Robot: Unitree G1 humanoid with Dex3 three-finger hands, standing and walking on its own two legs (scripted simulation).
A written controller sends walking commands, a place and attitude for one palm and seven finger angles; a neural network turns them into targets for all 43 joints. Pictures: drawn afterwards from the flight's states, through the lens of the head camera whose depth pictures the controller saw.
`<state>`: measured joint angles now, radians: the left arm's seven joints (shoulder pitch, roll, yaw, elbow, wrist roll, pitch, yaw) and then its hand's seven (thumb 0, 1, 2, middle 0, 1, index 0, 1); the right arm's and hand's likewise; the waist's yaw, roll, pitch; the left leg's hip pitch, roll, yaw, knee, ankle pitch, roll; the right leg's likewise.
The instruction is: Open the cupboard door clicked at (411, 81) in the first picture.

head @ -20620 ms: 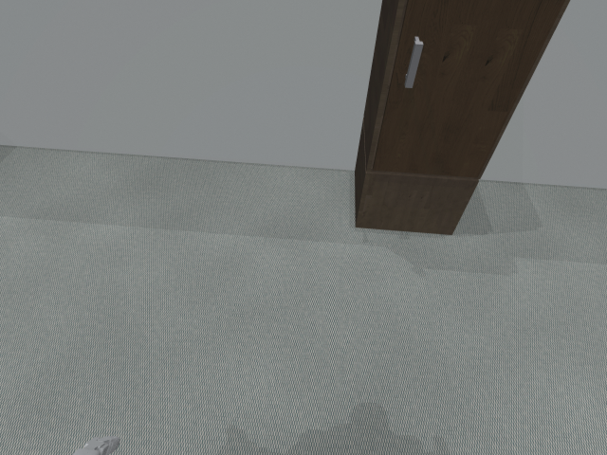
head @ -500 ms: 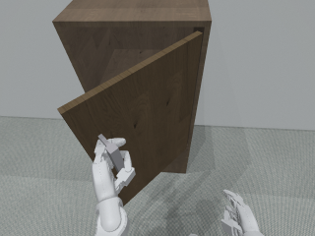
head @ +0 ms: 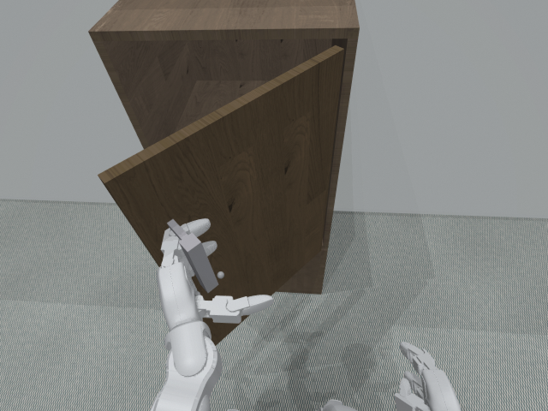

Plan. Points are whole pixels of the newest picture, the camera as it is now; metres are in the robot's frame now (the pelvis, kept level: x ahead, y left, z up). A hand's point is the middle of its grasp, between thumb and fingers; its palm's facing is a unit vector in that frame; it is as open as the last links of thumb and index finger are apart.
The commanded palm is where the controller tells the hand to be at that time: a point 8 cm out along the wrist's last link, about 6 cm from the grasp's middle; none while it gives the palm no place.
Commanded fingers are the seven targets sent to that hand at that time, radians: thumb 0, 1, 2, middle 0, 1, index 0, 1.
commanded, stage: open thumb and fingers to let go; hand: left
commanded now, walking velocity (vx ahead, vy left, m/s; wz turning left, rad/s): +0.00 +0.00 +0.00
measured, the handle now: (192, 256) +0.32 +0.14 +0.06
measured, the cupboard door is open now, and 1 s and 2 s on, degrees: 48 48 48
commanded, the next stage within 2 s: slide the hand sideways off the handle in 0.22 s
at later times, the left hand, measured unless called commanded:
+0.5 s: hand (208, 295) +0.26 +0.10 +0.06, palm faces -0.11 -0.99 -0.09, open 15.8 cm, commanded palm +0.25 +0.15 +0.06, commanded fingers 0.00 -0.50 0.30 -0.15 -0.30 -0.15 -0.30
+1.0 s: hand (184, 317) +0.23 +0.13 +0.06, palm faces -0.08 -1.00 -0.01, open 16.1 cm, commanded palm +0.20 +0.19 +0.06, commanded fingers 0.00 -0.50 0.30 -0.15 -0.30 -0.15 -0.30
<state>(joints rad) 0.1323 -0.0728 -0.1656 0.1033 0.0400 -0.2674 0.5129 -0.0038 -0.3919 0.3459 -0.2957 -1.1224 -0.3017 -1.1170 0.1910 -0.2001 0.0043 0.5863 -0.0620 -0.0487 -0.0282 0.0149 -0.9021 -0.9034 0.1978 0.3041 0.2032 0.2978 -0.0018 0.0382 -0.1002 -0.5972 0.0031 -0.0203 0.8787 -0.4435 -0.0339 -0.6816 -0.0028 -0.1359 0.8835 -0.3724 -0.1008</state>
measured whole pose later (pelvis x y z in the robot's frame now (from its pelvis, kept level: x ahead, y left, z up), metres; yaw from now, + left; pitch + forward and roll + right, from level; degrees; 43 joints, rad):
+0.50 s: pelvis +0.00 +0.04 +0.00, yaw +0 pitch +8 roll +0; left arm 0.12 0.10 -0.22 0.08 -0.02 -0.30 0.07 -0.01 -0.50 0.30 -0.28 -0.44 -0.21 -0.44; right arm 0.21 -0.21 0.04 0.53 -0.02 -0.07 -0.03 0.01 -0.90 -0.90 0.20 0.30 0.21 0.30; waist 0.02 0.05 -0.08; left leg -0.61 -0.02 0.00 0.94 -0.47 0.01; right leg -0.68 -0.03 -0.12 0.91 -0.38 -0.06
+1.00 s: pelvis +0.02 +0.05 -0.01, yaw -2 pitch +11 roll -1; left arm 0.48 0.09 -0.20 -0.25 -0.04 -0.27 0.03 -0.01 -0.50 0.30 -0.17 -0.32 -0.19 -0.32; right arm 0.26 -0.22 0.04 0.41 -0.01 -0.10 0.00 0.02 -0.90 -0.90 0.20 0.30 0.20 0.30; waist 0.01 0.04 -0.10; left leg -0.64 -0.01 0.02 0.99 -0.53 0.03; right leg -0.73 -0.02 -0.09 0.96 -0.42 -0.03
